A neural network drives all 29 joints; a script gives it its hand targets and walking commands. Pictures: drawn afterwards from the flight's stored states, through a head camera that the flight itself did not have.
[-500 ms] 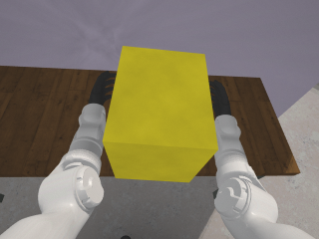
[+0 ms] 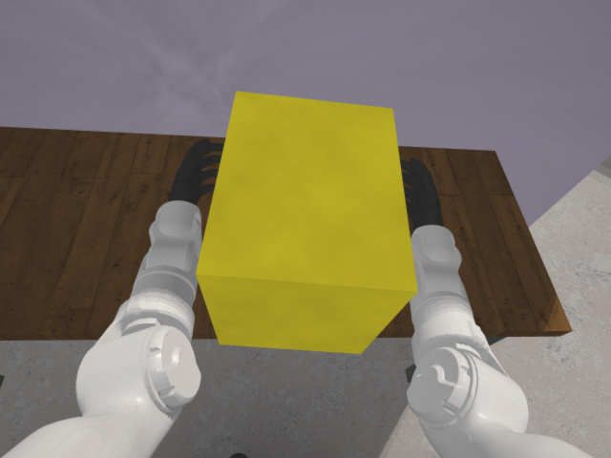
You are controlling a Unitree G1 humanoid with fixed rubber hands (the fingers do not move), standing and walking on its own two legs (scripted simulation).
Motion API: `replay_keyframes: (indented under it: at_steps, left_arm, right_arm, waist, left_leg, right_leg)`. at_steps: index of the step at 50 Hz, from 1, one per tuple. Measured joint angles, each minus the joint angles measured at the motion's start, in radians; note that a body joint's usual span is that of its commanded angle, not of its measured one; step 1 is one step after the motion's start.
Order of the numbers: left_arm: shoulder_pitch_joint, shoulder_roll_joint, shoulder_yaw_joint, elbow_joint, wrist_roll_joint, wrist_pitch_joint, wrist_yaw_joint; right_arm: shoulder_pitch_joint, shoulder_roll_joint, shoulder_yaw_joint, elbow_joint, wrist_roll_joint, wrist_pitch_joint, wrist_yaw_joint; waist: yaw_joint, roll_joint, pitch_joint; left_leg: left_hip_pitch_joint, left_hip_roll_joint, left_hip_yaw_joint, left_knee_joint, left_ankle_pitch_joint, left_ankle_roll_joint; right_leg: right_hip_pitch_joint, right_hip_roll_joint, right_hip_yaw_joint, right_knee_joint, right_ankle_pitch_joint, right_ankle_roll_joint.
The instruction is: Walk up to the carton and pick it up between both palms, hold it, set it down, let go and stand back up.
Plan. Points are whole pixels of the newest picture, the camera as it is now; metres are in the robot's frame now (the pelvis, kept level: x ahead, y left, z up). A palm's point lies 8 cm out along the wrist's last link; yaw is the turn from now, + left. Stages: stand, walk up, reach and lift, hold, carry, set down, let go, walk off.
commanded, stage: reach and lift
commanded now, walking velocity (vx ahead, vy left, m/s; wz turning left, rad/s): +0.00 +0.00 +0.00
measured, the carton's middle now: (302, 231) +0.42 +0.01 -0.01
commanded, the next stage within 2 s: none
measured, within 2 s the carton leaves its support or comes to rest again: leaves its support in 0.90 s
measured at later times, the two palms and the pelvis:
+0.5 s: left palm (185, 201) +0.42 +0.17 +0.05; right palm (422, 219) +0.42 -0.15 +0.06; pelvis +0.00 +0.00 +0.00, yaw +0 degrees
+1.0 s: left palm (179, 209) +0.39 +0.17 +0.07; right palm (429, 234) +0.38 -0.15 +0.07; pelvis -0.01 +0.00 +0.00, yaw +1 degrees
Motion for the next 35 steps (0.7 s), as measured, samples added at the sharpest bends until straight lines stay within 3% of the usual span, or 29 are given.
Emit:
replay_keyframes:
  at_steps: [19,35]
  left_arm:
    - [0.026,-0.001,-0.036,-0.016,-0.018,0.009,0.019]
    - [0.061,0.017,-0.091,-0.003,-0.09,0.0,0.031]
  right_arm:
    - [0.011,-0.014,0.039,0.03,0.056,-0.011,-0.008]
    - [0.05,-0.023,0.151,0.051,0.14,-0.022,-0.07]
  waist:
    - [0.005,0.011,-0.007]
    - [0.007,0.013,-0.015]
  left_leg:
    - [0.004,0.008,-0.001,0.005,-0.006,-0.004]
    - [0.02,0.011,-0.008,0.0,-0.001,-0.01]
  right_leg:
    - [0.016,0.005,-0.013,-0.018,0.006,-0.004]
    - [0.034,0.006,-0.027,-0.022,0.006,-0.01]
